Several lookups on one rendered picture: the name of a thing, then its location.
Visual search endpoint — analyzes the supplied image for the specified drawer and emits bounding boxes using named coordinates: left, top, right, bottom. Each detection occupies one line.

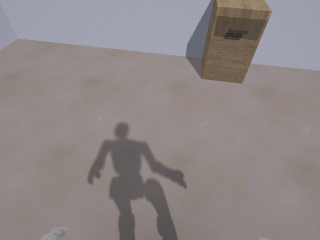
left=213, top=16, right=265, bottom=40

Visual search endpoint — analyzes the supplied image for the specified handle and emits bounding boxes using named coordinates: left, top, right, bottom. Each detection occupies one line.
left=230, top=27, right=248, bottom=35

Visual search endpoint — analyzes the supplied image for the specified robot left hand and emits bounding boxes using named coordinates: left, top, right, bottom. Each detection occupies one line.
left=40, top=227, right=68, bottom=240

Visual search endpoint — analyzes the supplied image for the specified cabinet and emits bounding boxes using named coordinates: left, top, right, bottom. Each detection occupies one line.
left=201, top=0, right=272, bottom=84

